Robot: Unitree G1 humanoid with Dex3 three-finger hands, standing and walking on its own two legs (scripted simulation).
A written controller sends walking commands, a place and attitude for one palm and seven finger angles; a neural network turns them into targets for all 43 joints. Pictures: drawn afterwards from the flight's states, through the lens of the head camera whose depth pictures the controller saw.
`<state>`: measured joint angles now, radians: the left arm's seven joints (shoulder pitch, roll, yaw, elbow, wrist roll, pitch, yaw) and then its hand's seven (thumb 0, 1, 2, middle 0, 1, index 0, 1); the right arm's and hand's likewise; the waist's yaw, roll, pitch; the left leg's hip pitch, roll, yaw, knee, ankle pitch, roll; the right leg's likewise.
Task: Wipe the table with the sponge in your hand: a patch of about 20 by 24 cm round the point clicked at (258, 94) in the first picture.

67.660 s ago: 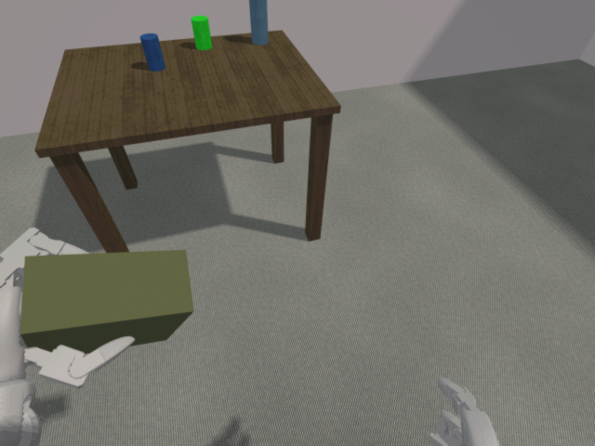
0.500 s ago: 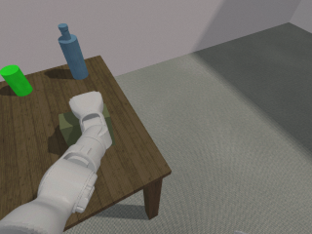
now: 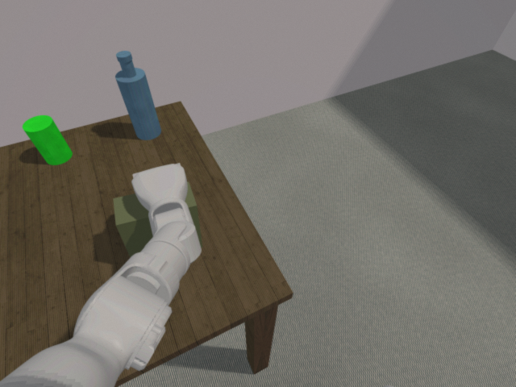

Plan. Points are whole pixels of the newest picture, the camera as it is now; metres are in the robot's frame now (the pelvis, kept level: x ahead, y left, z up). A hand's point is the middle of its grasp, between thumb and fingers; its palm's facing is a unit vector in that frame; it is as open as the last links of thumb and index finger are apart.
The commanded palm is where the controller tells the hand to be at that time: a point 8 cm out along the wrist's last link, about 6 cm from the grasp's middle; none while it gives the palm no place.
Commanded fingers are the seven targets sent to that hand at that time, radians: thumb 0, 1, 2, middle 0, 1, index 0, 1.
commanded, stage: wipe back along the third lane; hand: left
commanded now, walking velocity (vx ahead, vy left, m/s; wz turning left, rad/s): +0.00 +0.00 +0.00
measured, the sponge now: (163, 232) +0.41 +0.20 -0.04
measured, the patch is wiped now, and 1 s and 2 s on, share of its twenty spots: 1.00 1.00 1.00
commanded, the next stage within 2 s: none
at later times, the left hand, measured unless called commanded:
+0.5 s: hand (177, 226) +0.38 +0.16 +0.03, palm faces -0.04 -0.05 -1.00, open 10.5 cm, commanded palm +0.33 +0.14 +0.06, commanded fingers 0.00 0.10 1.30 -1.20 -1.60 -1.20 -1.60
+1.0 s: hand (184, 253) +0.32 +0.13 +0.03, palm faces -0.03 -0.06 -1.00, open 10.5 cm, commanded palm +0.27 +0.12 +0.06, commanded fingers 0.00 0.10 1.30 -1.20 -1.60 -1.20 -1.60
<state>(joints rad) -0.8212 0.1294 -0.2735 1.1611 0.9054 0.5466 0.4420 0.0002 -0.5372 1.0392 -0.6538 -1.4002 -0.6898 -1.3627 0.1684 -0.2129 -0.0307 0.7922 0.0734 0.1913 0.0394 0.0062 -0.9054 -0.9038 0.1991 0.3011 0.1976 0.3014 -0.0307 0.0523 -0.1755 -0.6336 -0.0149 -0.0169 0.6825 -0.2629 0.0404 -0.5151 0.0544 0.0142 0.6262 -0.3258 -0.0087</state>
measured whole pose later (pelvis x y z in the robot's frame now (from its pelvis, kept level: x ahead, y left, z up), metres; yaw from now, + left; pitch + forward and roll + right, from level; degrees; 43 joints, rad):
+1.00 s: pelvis +0.01 -0.03 +0.01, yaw +1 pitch +3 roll +0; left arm -0.30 0.11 -0.46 0.54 0.96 0.63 0.32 0.00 -0.51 1.03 -0.63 -1.42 -0.66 -1.39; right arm 0.02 -0.24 -0.01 0.69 0.10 0.29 0.07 0.01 -0.91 -0.90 0.20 0.30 0.20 0.30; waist 0.06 0.07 -0.14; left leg -0.38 -0.01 -0.03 0.59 -0.26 0.00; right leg -0.28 0.06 0.00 0.58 -0.34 -0.05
